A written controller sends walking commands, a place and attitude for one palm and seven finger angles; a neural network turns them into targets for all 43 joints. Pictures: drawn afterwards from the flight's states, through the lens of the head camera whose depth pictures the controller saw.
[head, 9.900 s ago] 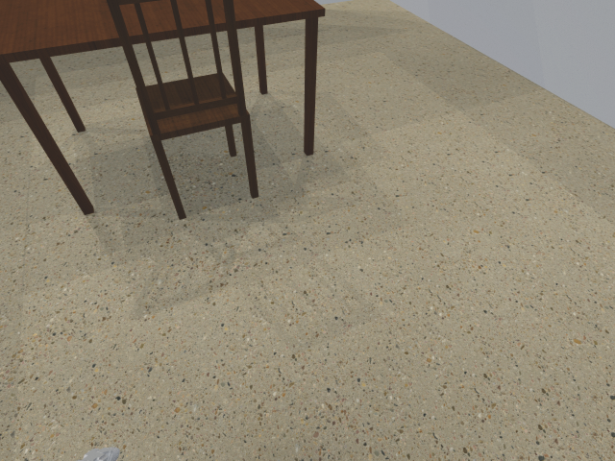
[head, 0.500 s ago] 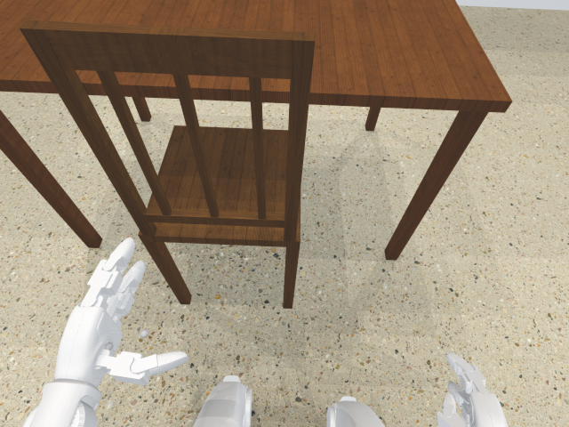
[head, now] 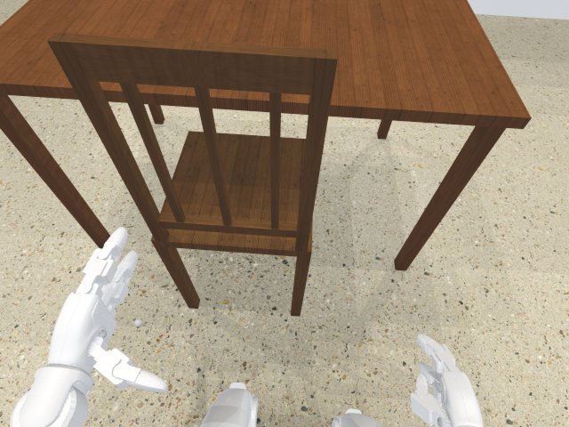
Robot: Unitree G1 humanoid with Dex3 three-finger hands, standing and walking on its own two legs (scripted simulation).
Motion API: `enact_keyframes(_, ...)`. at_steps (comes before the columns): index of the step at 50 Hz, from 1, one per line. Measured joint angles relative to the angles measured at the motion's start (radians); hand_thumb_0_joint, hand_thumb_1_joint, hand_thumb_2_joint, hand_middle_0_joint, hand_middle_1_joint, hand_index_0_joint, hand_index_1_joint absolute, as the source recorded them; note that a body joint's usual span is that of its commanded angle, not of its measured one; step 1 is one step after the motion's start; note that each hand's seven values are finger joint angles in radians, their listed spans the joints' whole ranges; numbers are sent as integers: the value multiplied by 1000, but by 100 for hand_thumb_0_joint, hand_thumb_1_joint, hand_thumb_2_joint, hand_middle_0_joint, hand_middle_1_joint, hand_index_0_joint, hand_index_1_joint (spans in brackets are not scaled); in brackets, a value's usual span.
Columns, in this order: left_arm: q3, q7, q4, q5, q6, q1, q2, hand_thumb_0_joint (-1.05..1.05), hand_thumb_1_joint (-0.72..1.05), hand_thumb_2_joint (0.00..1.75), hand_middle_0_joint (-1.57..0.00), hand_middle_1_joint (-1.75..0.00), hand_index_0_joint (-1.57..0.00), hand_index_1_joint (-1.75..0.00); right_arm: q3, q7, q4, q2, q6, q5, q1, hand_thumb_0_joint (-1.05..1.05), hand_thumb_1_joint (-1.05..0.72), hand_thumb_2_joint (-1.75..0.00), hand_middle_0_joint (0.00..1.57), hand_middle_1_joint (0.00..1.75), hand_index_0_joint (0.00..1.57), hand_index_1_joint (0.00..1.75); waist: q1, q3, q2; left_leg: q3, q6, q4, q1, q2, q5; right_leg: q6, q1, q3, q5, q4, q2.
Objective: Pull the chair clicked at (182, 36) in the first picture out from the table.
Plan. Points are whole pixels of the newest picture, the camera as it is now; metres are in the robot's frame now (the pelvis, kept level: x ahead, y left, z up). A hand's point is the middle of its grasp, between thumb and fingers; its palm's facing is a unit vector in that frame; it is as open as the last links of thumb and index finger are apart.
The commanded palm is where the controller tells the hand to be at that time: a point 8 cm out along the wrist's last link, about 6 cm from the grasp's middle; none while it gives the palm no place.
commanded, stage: raise the hand toward the chair's back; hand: left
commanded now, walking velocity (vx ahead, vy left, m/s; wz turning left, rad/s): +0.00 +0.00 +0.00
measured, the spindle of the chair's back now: (217, 168) +0.52 +0.16 +0.01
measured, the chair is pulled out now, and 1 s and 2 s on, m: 0.00 0.00 0.00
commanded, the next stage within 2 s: aim the fingers beside a spindle in 0.58 s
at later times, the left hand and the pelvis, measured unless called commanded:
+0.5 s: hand (142, 317) +0.24 +0.20 +0.05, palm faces -0.01 -1.00 -0.07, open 16.9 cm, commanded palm +0.22 +0.25 +0.05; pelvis +0.00 -0.01 +0.00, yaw +0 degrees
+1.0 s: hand (165, 301) +0.27 +0.18 +0.04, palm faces -0.05 -1.00 -0.04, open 16.9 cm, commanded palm +0.25 +0.23 +0.04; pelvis +0.00 -0.01 +0.00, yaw +0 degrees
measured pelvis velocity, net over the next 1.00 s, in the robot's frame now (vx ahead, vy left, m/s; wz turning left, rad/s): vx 0.00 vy -0.01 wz -0.01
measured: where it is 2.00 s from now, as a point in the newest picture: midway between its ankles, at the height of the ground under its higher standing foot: outside the picture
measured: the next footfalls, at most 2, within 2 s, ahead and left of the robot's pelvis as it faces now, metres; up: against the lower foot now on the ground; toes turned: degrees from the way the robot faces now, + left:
none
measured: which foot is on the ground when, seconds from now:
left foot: down 0.00-1.00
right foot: down 0.00-1.00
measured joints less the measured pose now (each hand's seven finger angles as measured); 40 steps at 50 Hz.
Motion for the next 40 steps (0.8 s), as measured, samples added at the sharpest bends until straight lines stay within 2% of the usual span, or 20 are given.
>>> enact_keyframes(8, 28, -14, 34, -15, 1, -24, 14, -1, -49, 30, -7, -8, -6, -8, -16, -4, 19, -26, 1, 6, 24, 2, -90, -89, 20, 30, 21, 30, -16, 4, 2, 3, 0, -18, 15, 3, 6, 0, 13, 3, 8, -18, 3)
enact_keyframes(18, 22, -2, 54, -11, -22, -16, 7, -1, -49, 30, -7, -8, -6, -8, -29, -1, 22, -35, -3, 8, 34, 2, -90, -89, 20, 30, 20, 30, -29, 3, -2, 9, -3, -33, 27, 6, 14, -3, 18, 9, 15, -27, 6)
enact_keyframes(40, 17, -18, 101, -16, -43, -57, 0, -1, -50, 30, -7, -8, -6, -8, -10, -4, 20, -29, -16, 3, 9, 2, -90, -89, 20, 30, 20, 30, -17, 2, 5, -3, -12, -14, 4, 6, 13, -12, -4, -1, 6, -2, 8)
